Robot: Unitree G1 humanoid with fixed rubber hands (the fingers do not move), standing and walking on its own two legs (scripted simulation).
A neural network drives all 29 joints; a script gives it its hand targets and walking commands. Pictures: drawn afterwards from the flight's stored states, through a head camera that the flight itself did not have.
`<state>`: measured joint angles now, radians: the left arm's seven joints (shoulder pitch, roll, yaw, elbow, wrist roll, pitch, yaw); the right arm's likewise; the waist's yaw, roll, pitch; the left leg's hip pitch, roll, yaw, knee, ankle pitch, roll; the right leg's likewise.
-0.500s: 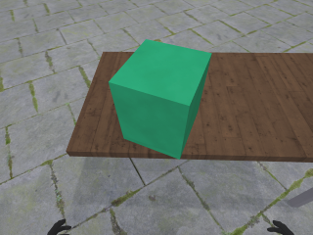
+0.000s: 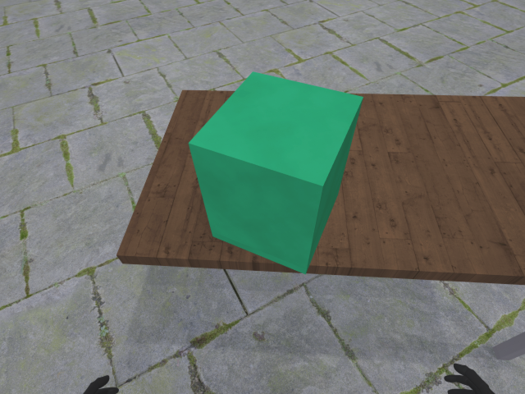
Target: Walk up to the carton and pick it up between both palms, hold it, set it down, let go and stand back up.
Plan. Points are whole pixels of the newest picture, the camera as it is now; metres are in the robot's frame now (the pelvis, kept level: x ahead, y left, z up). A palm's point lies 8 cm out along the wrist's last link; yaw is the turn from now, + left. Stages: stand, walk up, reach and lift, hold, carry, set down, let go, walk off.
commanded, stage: stand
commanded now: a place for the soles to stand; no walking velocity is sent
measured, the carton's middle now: (279, 174) +0.46 +0.00 +0.04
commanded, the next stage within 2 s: reach and lift in 0.04 s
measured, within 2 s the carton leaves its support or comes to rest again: neither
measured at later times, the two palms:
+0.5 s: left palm (112, 353) +0.19 +0.28 -0.09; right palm out of the picture +0.10 -0.28 -0.06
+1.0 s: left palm (93, 339) +0.20 +0.29 -0.03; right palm out of the picture +0.11 -0.21 -0.03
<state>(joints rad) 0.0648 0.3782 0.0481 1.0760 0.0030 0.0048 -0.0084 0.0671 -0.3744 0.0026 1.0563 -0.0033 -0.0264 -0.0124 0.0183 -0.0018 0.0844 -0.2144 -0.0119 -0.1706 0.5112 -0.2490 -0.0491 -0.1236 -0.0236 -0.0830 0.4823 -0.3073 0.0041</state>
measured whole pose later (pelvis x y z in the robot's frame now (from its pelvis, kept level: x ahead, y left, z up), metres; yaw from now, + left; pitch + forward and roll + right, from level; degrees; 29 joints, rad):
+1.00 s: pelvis -0.01 +0.05 +0.01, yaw -11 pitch -10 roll +0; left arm 0.26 0.32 0.07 0.21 -0.05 0.36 -0.03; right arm 0.31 -0.17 -0.10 0.30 0.01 0.05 -0.05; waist 0.04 -0.01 0.14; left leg -0.01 0.02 0.10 0.41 -0.23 0.02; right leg 0.01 -0.04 0.10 0.36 -0.21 0.06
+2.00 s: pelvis +0.04 +0.05 +0.01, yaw -10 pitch -8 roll -2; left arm 0.48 0.46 0.06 -0.25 -0.23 0.08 -0.19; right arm 0.65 0.04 0.11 -0.32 0.16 -0.04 -0.34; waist 0.10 -0.03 0.14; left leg 0.01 0.04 0.08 0.43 -0.31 0.02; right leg 0.09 -0.03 0.06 0.26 -0.22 0.07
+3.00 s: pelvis +0.02 +0.05 +0.01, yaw -11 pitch -5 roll -1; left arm -0.25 0.49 0.14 -0.06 -0.26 0.59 -0.18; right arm -0.12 -0.06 -0.01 -0.19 0.30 0.50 -0.40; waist 0.00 -0.05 0.12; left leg -0.06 0.03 0.10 0.41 -0.25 0.02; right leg 0.00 -0.04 0.07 0.27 -0.18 0.08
